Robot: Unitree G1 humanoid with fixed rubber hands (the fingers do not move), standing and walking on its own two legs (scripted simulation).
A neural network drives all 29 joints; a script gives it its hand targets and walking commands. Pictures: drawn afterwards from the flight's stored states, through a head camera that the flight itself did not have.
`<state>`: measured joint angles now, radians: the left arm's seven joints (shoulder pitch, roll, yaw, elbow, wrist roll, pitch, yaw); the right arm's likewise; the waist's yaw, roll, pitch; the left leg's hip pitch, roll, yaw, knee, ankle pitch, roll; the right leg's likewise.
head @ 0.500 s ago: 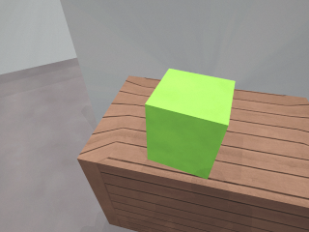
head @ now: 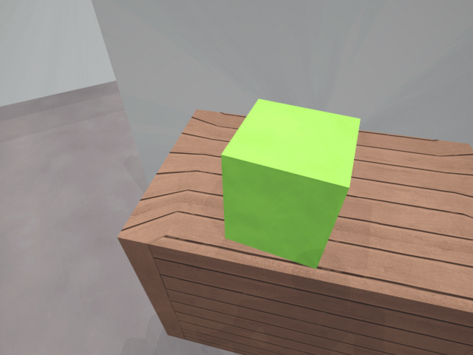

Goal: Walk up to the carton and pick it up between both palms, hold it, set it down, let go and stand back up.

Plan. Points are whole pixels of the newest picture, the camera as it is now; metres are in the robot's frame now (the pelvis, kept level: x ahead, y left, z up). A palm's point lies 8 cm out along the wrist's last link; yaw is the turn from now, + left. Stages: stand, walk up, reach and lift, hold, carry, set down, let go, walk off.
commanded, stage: stand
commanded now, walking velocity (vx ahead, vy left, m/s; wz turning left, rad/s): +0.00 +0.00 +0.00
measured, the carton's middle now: (287, 183) +0.47 -0.09 +0.04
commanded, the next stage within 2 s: none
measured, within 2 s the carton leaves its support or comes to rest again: neither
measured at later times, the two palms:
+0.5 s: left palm out of the picture +0.07 +0.28 -0.12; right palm out of the picture +0.07 -0.29 -0.12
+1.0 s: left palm out of the picture +0.08 +0.28 -0.12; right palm out of the picture +0.09 -0.30 -0.12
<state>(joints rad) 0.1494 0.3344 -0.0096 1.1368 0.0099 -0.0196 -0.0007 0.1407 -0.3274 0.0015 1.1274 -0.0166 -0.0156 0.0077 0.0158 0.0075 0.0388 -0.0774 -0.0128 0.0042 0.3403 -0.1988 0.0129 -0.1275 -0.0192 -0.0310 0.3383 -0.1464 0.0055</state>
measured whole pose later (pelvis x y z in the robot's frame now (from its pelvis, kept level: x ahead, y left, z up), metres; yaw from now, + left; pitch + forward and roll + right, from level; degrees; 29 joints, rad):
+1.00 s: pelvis +0.01 -0.01 +0.00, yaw +0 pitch -4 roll +0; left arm 0.11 0.33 0.00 1.15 0.01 -0.02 0.00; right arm 0.12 -0.34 -0.01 1.12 -0.01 -0.01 0.00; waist 0.01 0.01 0.04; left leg -0.05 0.01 0.00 0.32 -0.21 0.00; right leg -0.10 0.00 -0.02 0.32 -0.16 -0.01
